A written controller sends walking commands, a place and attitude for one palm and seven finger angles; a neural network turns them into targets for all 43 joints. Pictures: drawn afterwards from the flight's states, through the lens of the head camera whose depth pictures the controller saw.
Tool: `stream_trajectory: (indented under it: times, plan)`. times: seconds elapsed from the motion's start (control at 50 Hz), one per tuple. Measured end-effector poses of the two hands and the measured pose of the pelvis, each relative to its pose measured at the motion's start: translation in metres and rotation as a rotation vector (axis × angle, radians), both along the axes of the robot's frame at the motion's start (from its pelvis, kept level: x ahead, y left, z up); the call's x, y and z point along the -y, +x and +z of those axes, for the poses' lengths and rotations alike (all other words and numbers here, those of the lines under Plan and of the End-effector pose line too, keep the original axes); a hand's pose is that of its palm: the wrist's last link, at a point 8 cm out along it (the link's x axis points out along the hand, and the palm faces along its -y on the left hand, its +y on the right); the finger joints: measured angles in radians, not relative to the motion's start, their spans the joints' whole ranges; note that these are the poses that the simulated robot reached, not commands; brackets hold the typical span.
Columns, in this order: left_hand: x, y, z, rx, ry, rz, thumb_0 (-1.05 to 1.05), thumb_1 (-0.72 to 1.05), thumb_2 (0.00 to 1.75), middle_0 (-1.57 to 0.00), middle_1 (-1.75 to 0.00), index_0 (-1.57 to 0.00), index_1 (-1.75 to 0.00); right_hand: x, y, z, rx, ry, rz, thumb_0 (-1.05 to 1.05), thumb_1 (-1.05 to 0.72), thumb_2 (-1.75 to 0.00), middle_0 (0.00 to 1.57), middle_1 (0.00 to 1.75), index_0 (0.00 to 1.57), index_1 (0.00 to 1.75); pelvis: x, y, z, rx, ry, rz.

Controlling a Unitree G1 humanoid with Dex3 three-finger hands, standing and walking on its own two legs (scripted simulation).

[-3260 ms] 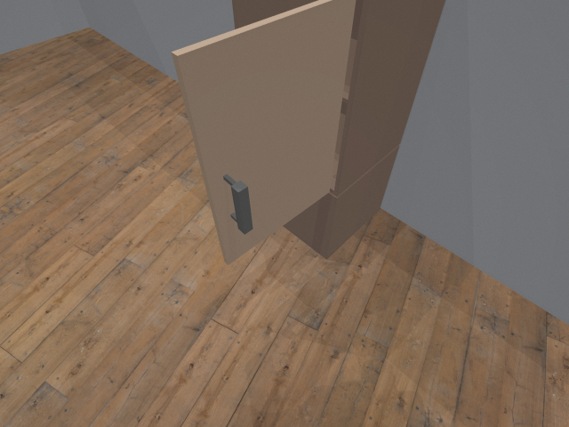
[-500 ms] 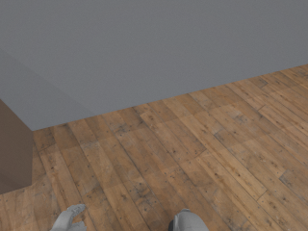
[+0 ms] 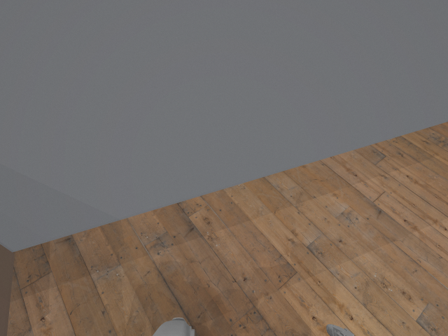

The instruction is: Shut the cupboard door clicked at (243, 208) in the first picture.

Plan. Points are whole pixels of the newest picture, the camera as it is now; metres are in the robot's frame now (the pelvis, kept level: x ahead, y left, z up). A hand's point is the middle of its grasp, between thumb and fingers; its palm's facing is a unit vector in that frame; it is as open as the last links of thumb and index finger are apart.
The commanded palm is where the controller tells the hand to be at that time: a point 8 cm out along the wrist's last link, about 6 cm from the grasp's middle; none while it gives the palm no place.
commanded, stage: walk to a spot facing it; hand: left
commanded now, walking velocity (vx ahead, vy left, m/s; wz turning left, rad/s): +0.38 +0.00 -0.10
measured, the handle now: out of the picture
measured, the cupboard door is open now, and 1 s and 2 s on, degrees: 87 87 87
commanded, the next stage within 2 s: turn to face it in 0.36 s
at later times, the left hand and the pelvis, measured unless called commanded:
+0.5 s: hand (178, 240) +0.35 +0.15 -0.17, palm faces -0.12 -0.96 -0.23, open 7.4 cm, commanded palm none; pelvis +0.22 -0.04 -0.02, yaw -7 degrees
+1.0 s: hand (175, 221) +0.40 +0.17 -0.18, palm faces +0.17 -0.97 -0.20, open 7.3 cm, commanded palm none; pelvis +0.34 -0.04 -0.01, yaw +8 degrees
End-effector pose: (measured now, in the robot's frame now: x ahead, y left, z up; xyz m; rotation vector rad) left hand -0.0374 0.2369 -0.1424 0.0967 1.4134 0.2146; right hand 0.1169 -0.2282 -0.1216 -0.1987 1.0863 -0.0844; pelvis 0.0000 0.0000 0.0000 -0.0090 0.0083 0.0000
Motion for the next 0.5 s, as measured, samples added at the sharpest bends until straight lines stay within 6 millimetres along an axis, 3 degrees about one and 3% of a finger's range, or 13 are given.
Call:
stream_trajectory:
  times: [0.08,0.14,0.24,0.36,0.46,0.5]
  plan:
    - [-0.008,0.013,-0.017,-0.091,-0.032,0.011,0.01,0.91,0.9,-0.2,-0.3,-0.2,-0.29,-0.014,0.052,-0.007,0.073,-0.023,0.01,0.01,-0.9,-0.89,0.2,0.3,0.2,0.3,-0.017,0.042,-0.015,0.014,-0.002,-0.02]
    - [-0.013,0.05,-0.017,-0.091,-0.037,-0.021,0.01,0.91,0.9,-0.2,-0.3,-0.2,-0.29,-0.019,0.053,-0.006,0.047,-0.024,-0.024,0.01,-0.9,-0.89,0.2,0.3,0.2,0.3,-0.02,0.065,-0.012,0.026,0.012,-0.036]
    - [-0.013,0.147,-0.003,0.041,-0.037,-0.067,0.01,0.91,0.9,-0.2,-0.29,-0.2,-0.29,-0.013,0.021,-0.007,-0.131,-0.032,-0.108,0.0,-0.93,-0.89,0.21,0.3,0.21,0.3,-0.019,0.103,0.002,0.02,0.013,-0.047]
    - [0.004,0.268,0.012,0.169,-0.016,-0.176,0.01,0.91,0.9,-0.2,-0.29,-0.2,-0.29,0.004,-0.013,-0.012,-0.332,-0.004,-0.216,0.0,-0.92,-0.89,0.2,0.3,0.2,0.3,-0.003,0.154,0.005,0.015,0.018,-0.087]
    - [0.03,0.36,0.005,0.242,0.025,-0.269,0.01,0.91,0.9,-0.2,-0.29,-0.2,-0.29,0.022,-0.016,-0.031,-0.442,0.035,-0.301,0.01,-0.91,-0.89,0.2,0.3,0.2,0.3,0.028,0.206,-0.014,0.014,0.039,-0.122]
    - [0.041,0.382,0.004,0.266,0.035,-0.276,0.01,0.91,0.9,-0.2,-0.29,-0.2,-0.29,0.03,-0.004,-0.036,-0.469,0.043,-0.317,0.01,-0.91,-0.89,0.2,0.3,0.2,0.3,0.037,0.221,-0.017,0.018,0.027,-0.126]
